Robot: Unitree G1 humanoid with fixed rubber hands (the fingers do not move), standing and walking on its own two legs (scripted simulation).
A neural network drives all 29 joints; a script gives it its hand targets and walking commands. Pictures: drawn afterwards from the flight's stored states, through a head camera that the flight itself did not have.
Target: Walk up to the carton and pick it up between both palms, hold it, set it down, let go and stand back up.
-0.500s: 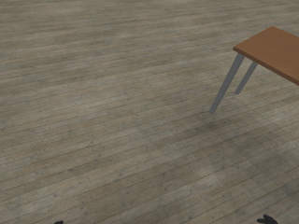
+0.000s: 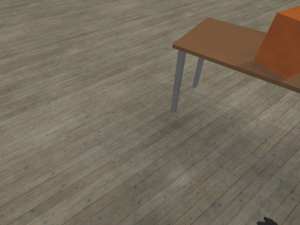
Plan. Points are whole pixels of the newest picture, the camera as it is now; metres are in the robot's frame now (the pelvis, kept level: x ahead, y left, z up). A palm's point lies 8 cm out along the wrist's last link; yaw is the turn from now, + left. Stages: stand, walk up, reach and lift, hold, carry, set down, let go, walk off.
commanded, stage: walk up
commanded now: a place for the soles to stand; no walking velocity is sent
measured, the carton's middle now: (295, 42) +0.95 -0.68 +0.02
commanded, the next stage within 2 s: none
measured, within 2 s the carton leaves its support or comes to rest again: neither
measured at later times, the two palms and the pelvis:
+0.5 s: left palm (81, 208) +0.19 +0.23 -0.11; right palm out of the picture +0.15 -0.38 -0.05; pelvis +0.08 -0.05 +0.00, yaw -6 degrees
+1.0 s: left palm (116, 168) +0.31 +0.14 -0.09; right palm out of the picture +0.18 -0.45 -0.10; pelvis +0.17 -0.14 +0.00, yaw -15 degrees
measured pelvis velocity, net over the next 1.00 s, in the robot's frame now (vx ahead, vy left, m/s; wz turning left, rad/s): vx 0.17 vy -0.14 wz -0.25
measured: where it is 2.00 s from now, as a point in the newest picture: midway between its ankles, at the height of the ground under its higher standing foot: (193, 212)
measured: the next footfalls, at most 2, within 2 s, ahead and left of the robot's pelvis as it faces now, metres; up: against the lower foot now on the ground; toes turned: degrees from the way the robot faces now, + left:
left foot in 0.28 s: +0.12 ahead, +0.03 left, +0.00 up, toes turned +3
right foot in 0.70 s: +0.21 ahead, -0.26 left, +0.00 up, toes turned -12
